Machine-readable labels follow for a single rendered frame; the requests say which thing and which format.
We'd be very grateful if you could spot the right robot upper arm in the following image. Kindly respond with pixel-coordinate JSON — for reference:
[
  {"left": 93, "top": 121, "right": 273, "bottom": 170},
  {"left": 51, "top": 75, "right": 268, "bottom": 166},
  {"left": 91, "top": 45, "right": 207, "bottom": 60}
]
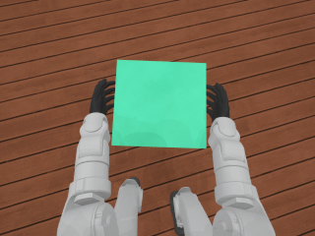
[{"left": 213, "top": 206, "right": 276, "bottom": 236}]

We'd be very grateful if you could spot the robot left forearm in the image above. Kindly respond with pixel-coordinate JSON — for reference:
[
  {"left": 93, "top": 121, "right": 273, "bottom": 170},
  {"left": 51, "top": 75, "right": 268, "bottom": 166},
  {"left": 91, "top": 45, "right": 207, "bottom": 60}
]
[{"left": 56, "top": 112, "right": 111, "bottom": 236}]

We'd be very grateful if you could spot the right robot foot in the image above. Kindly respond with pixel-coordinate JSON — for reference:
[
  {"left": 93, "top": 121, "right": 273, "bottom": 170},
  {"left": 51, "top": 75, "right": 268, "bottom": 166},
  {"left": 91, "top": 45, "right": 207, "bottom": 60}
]
[{"left": 169, "top": 191, "right": 185, "bottom": 236}]

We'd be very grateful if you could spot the left robot hand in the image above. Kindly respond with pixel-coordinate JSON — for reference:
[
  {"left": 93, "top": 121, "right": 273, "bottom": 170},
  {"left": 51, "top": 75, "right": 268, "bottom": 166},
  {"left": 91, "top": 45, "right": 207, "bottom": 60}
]
[{"left": 89, "top": 78, "right": 116, "bottom": 116}]

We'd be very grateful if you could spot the right robot hand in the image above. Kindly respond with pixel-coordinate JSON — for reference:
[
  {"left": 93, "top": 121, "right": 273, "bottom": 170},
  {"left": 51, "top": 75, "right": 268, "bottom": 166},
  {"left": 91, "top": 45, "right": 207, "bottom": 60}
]
[{"left": 206, "top": 83, "right": 230, "bottom": 123}]

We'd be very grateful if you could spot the robot right forearm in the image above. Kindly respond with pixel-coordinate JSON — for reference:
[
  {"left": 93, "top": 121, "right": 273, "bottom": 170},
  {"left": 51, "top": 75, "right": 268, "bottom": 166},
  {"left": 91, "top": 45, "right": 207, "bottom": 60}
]
[{"left": 208, "top": 117, "right": 270, "bottom": 221}]

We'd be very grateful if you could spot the left robot thigh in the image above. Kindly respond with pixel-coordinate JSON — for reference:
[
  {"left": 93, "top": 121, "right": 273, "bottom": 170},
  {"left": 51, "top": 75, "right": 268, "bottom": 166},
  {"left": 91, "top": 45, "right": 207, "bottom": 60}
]
[{"left": 114, "top": 184, "right": 144, "bottom": 236}]

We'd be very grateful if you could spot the carton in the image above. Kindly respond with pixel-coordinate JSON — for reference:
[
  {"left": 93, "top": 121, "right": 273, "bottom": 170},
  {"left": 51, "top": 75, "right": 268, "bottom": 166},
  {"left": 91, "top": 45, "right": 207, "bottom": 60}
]
[{"left": 111, "top": 59, "right": 207, "bottom": 148}]

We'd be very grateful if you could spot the left robot upper arm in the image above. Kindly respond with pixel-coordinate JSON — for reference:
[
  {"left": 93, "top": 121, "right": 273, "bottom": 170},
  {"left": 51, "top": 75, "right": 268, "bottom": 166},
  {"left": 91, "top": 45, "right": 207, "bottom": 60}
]
[{"left": 57, "top": 202, "right": 119, "bottom": 236}]

